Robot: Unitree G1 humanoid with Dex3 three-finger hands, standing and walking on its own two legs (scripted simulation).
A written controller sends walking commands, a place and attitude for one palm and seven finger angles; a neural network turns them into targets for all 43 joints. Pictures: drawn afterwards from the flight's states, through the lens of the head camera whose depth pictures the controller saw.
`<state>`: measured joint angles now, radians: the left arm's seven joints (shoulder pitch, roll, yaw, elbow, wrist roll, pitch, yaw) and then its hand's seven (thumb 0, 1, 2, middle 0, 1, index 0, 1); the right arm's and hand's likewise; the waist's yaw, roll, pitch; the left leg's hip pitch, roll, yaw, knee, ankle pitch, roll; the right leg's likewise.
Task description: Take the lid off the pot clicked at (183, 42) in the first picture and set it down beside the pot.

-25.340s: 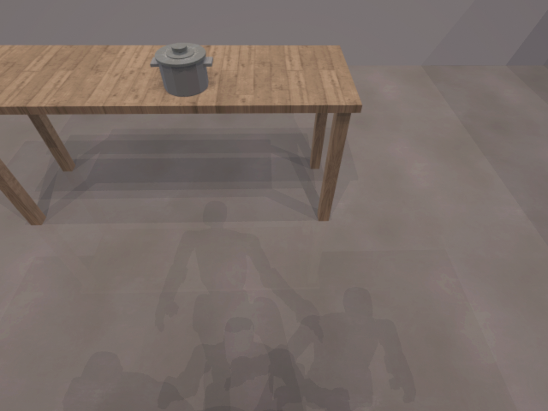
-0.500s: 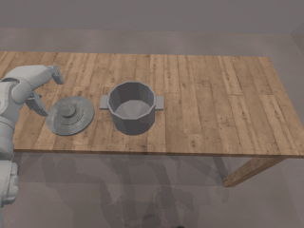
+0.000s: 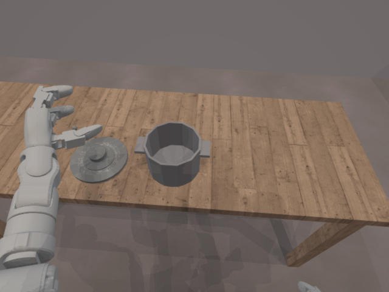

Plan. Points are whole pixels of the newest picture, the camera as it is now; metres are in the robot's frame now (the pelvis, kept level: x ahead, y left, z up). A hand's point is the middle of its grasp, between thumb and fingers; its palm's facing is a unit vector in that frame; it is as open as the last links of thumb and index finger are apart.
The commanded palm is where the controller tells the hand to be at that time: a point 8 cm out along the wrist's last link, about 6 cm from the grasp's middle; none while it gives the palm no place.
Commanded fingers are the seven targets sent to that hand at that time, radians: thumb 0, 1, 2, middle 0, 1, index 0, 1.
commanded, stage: draw the hand back to the body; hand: left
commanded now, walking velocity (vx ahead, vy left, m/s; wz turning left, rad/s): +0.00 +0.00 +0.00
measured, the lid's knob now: (97, 154) +0.49 +0.31 -0.09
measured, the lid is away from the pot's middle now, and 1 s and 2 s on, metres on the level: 0.23 0.23 0.23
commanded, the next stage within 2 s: step back with the hand held close in 1.42 s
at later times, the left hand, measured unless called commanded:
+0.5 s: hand (55, 165) +0.29 +0.25 +0.14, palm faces +0.42 -0.86 -0.30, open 8.2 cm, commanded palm +0.24 +0.28 +0.15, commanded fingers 0.00 0.86 0.87 -0.20 -0.34 -0.20 -0.34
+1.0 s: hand (37, 217) +0.20 +0.23 +0.15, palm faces +0.42 -0.83 -0.36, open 7.4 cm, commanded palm +0.14 +0.27 +0.17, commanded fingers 0.00 0.90 0.90 -0.20 -0.30 -0.20 -0.30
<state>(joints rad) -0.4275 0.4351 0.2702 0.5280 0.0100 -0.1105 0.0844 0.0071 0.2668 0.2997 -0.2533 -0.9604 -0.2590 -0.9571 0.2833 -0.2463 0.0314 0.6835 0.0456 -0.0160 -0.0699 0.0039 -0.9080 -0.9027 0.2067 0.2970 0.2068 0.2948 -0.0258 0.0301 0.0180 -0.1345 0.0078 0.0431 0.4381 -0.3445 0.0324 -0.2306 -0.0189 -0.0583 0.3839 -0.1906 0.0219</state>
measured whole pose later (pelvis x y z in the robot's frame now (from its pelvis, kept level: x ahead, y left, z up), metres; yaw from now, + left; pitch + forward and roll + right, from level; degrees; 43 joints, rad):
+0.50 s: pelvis -0.01 -0.02 +0.00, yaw +1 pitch -2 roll -1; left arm -0.06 0.36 0.29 0.11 -0.05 -0.08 0.10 0.02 0.69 0.70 -0.22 -0.52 -0.23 -0.51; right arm 0.18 -0.25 0.03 0.69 0.04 -0.09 -0.07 0.01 -0.91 -0.90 0.21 0.30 0.21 0.29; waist 0.03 0.07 0.03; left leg -0.06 0.02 0.03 0.41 -0.32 0.01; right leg -0.16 -0.01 -0.08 0.38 -0.19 0.00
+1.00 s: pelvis -0.03 -0.02 +0.00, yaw +1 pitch -4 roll -1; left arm 0.30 0.33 0.28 -0.26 -0.06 -0.09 0.11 0.02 0.89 0.90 -0.21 -0.31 -0.21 -0.30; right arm 0.19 -0.24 0.03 0.67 0.03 -0.14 -0.06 0.01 -0.91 -0.90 0.21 0.30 0.21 0.29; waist 0.04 0.08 0.03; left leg -0.04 0.02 0.03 0.43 -0.31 0.01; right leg -0.15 -0.01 -0.08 0.40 -0.18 0.00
